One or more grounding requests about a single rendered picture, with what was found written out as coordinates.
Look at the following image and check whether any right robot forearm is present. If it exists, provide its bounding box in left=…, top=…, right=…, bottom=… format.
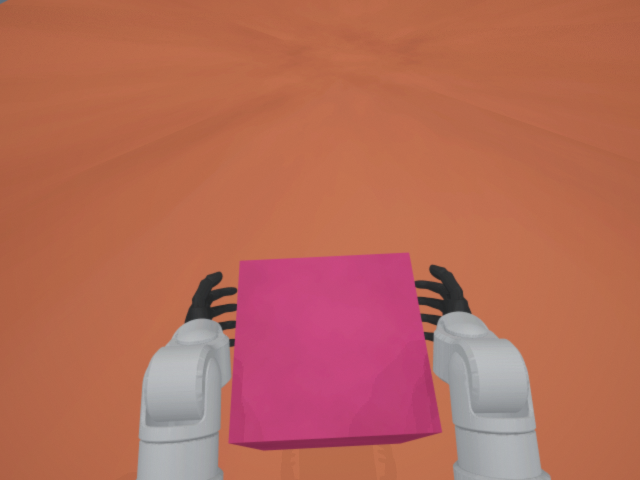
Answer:
left=433, top=312, right=551, bottom=480

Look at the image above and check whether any carton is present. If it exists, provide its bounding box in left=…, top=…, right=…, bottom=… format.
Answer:
left=228, top=253, right=442, bottom=451

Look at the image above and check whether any robot right hand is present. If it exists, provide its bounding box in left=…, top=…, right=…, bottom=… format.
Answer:
left=414, top=265, right=472, bottom=342

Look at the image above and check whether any left robot forearm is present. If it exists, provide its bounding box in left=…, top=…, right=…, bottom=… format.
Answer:
left=136, top=319, right=231, bottom=480

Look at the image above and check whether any robot left hand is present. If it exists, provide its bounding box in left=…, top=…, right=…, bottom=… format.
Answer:
left=184, top=272, right=237, bottom=347

